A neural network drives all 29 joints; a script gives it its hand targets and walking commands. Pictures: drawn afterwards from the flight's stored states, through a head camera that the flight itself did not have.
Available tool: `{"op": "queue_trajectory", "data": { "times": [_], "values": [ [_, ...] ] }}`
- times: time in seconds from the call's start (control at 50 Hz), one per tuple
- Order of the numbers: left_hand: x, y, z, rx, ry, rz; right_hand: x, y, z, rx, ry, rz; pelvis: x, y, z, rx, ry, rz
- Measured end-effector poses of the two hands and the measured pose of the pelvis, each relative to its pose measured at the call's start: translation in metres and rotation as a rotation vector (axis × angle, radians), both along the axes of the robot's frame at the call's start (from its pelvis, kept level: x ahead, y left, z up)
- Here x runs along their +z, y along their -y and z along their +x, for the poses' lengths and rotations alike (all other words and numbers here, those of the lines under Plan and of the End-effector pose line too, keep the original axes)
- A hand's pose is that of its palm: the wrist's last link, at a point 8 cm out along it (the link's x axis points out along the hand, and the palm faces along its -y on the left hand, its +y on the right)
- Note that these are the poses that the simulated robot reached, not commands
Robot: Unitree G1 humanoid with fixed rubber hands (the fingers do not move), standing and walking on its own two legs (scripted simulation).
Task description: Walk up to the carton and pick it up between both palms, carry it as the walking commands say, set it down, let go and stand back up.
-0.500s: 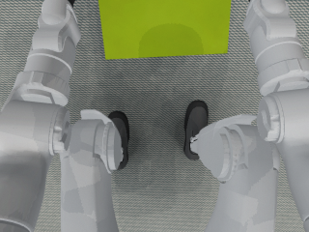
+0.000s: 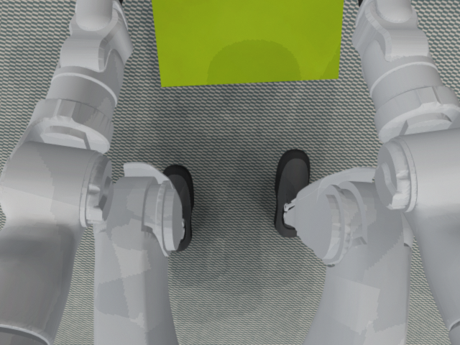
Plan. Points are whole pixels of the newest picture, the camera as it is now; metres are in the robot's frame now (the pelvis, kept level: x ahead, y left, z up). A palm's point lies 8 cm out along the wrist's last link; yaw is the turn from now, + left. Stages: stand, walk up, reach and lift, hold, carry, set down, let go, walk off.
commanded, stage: reach and lift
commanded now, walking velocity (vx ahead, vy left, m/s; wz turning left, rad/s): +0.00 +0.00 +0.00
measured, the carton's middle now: (241, 13) +0.52 -0.02 -0.25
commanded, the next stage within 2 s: none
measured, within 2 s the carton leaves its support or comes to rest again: leaves its support in 0.92 s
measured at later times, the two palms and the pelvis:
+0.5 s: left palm out of the picture +0.53 +0.13 -0.18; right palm out of the picture +0.54 -0.17 -0.19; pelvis +0.00 +0.00 +0.00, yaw +0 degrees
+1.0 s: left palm out of the picture +0.54 +0.14 -0.17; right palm out of the picture +0.55 -0.17 -0.17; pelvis +0.00 +0.00 -0.02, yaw +1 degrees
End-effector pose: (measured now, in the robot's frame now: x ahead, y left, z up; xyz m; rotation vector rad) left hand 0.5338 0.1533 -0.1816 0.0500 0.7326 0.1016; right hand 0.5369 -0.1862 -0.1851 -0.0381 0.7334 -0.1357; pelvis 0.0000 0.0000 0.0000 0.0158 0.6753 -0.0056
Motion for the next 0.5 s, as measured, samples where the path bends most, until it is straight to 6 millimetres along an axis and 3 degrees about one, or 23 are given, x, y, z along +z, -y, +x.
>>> {"op": "queue_trajectory", "data": {
  "times": [0.18, 0.5],
  "values": [
    [-0.003, 0.018, 0.0, -0.016, 0.002, -0.011, -0.001, -0.017, 0.005, 0.027, 0.011, 0.014, 0.001, 0.002, -0.001, -0.005, 0.0, 0.004],
    [-0.002, 0.02, 0.001, 0.005, -0.006, 0.007, -0.001, -0.018, 0.006, 0.029, 0.008, 0.009, 0.001, 0.002, -0.002, -0.008, 0.015, 0.006]
  ]
}}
